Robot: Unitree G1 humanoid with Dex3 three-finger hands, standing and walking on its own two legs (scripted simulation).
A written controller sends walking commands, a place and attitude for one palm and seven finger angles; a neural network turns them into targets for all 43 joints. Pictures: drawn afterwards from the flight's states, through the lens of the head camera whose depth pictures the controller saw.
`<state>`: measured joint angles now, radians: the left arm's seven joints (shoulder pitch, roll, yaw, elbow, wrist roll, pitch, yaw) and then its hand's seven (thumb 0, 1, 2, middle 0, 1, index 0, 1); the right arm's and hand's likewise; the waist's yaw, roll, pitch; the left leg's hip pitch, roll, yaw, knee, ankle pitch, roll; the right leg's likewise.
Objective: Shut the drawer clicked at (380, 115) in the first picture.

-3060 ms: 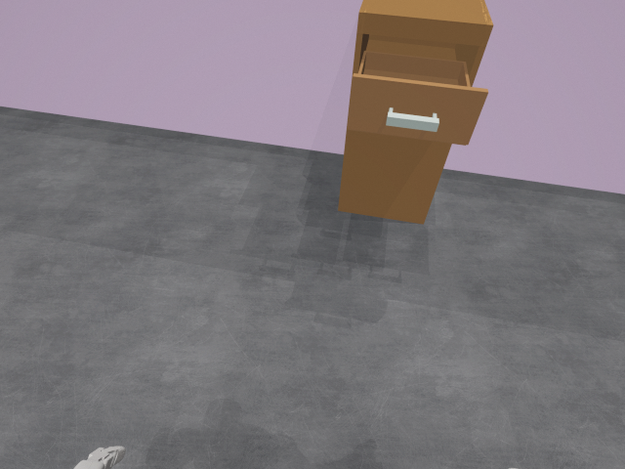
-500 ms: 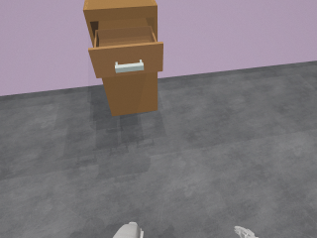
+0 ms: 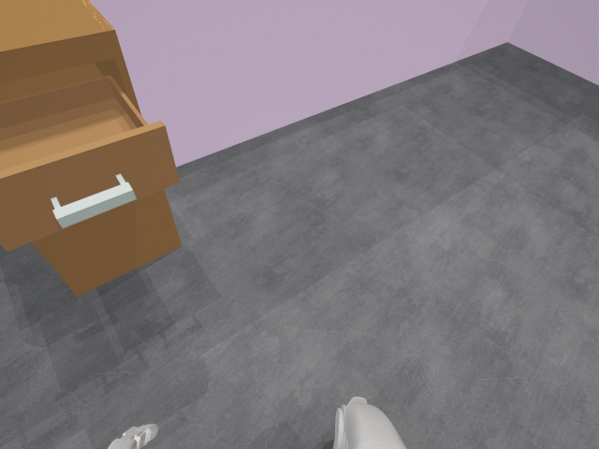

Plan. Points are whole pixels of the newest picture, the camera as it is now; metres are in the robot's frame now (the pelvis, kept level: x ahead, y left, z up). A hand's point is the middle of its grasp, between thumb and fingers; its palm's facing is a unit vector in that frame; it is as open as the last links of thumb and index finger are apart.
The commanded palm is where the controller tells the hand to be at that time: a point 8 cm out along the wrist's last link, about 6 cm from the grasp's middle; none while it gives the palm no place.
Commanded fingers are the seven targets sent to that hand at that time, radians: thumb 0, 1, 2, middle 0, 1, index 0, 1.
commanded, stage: walk to a spot facing it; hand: left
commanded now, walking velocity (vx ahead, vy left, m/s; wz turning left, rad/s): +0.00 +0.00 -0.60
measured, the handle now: (92, 197) +0.55 +0.41 -0.06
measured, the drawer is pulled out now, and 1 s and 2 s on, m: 0.30 0.30 0.30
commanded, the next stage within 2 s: none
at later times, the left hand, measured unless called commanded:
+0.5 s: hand (191, 380) +0.25 +0.18 -0.17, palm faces -0.22 -0.95 -0.23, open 7.3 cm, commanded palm none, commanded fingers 0.00 0.90 0.90 -0.20 -0.30 -0.20 -0.30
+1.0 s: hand (186, 347) +0.30 +0.20 -0.17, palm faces -0.53 -0.83 -0.18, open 7.4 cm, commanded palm none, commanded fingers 0.00 0.90 0.90 -0.20 -0.30 -0.20 -0.30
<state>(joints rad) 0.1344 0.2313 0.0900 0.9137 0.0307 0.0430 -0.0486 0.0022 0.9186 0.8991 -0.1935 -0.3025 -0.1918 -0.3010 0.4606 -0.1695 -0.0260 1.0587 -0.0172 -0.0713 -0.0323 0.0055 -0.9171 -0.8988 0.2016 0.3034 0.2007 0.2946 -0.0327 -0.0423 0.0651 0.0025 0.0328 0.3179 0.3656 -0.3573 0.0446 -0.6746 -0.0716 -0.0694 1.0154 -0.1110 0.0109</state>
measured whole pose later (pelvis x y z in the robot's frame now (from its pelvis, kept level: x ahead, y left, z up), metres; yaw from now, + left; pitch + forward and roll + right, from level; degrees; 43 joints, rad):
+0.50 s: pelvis +0.12 +0.00 -0.01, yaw -17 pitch +1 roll +1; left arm 0.20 0.21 0.07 0.91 0.02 0.03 0.00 0.00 0.91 0.90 -0.20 -0.30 -0.20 -0.30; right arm 0.10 -0.17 -0.04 0.87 -0.02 0.02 -0.02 0.00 -0.91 -0.90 0.20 0.30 0.20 0.29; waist 0.02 -0.01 0.05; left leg -0.50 0.10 -0.01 0.95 -0.37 -0.07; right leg -0.37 0.09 0.03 0.52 -0.17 -0.08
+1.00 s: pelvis +0.14 +0.06 +0.00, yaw -37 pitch -1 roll -2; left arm 0.23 0.26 0.10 0.93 0.02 0.10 -0.03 0.01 0.92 0.90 -0.20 -0.30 -0.20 -0.30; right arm 0.25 -0.17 -0.04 0.90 -0.02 0.01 -0.02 0.01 -0.90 -0.90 0.21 0.30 0.21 0.30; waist 0.01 -0.05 0.07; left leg -0.16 0.12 0.26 0.49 -0.30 0.02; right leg -0.46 -0.06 -0.02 1.04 -0.39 0.09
